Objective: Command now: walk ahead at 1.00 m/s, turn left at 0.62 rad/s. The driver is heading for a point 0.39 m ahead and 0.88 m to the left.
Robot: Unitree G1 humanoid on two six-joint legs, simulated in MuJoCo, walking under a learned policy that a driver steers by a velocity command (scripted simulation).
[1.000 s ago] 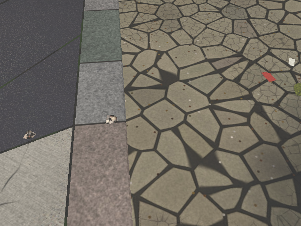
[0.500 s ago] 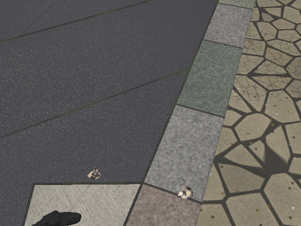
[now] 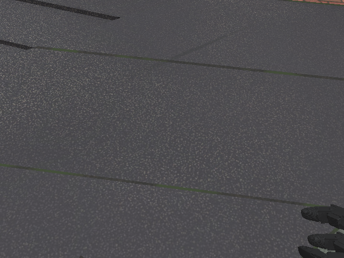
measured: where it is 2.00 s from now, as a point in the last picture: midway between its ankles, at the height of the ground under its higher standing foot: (52, 52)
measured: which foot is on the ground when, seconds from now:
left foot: up 0.00-0.12, down 0.14-0.54, up 0.56-0.98, down 1.00-1.00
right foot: down 0.00-0.14, up 0.16-0.54, down 0.56-1.00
